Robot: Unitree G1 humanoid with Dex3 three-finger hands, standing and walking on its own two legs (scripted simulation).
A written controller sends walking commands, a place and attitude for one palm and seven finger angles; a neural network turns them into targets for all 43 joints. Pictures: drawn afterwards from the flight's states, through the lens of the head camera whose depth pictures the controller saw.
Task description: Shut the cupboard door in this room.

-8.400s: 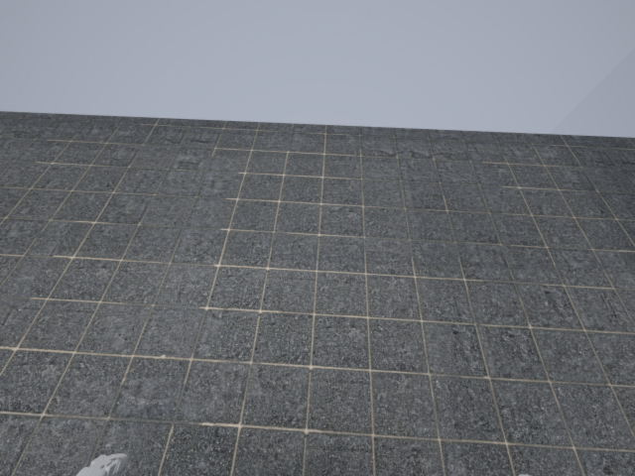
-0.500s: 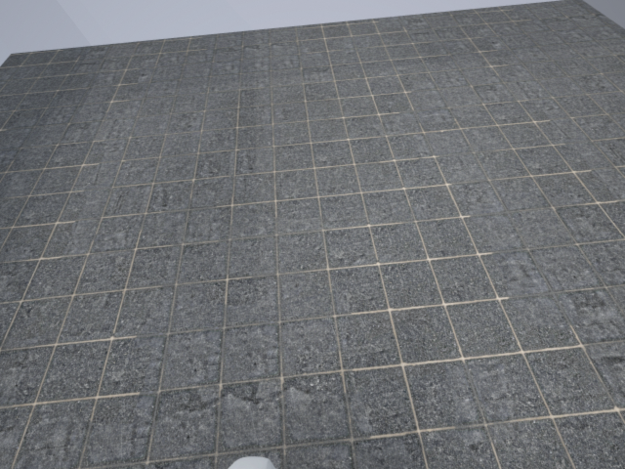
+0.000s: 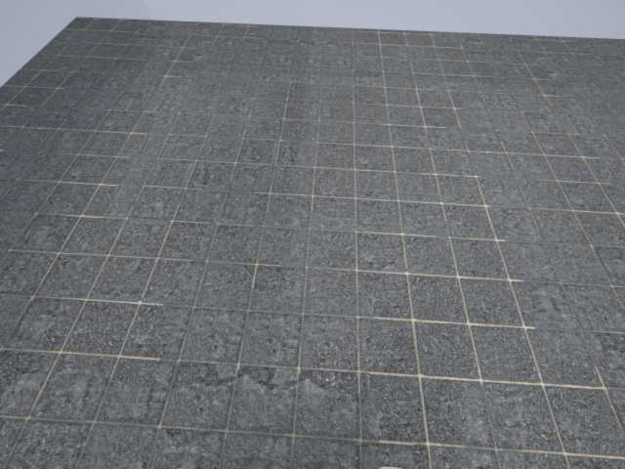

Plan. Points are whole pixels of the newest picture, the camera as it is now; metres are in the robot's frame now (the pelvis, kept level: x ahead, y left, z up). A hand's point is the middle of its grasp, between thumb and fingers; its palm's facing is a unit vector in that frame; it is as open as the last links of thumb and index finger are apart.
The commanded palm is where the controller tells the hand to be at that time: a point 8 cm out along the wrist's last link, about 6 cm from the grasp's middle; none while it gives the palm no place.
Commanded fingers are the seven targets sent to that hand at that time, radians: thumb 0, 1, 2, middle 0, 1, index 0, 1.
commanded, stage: turn or walk to find it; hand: left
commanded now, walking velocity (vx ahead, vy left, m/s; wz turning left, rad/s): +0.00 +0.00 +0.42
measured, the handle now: out of the picture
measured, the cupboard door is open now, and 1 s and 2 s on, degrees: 80 80 80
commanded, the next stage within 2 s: stand and wait in 1.52 s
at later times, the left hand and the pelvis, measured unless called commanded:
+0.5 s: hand out of the picture -0.02 +0.16 -0.15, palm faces +0.26 -0.93 -0.27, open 7.3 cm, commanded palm none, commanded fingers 0.00 0.90 0.90 -0.20 -0.30 -0.20 -0.30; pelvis -0.03 -0.04 +0.00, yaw +14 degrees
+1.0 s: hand out of the picture -0.09 +0.23 -0.17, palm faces +0.44 -0.86 -0.25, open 7.4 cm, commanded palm none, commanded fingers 0.00 0.90 0.90 -0.20 -0.30 -0.20 -0.30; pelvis -0.07 +0.00 +0.00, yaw +25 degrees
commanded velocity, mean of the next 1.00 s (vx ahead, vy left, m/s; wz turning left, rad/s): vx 0.00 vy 0.00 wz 0.42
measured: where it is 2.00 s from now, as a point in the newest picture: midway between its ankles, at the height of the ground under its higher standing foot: outside the picture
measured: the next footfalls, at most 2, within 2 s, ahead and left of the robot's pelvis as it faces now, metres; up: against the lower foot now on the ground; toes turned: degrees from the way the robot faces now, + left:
right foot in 0.12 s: +0.03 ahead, -0.14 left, +0.00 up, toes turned +0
left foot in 0.64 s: -0.05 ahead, +0.10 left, +0.00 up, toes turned +23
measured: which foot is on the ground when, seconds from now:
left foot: down 0.00-0.14, up 0.16-0.62, down 0.64-1.00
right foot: up 0.00-0.10, down 0.12-0.64, up 0.66-1.00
